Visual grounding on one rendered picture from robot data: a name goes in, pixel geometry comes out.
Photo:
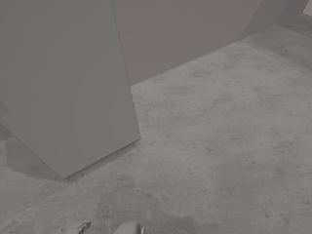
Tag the robot left thigh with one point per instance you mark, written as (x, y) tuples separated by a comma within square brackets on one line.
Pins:
[(130, 227)]

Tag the fridge door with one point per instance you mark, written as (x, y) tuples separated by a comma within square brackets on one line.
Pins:
[(64, 90)]

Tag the left robot hand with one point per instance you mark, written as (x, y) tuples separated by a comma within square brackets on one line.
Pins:
[(79, 227)]

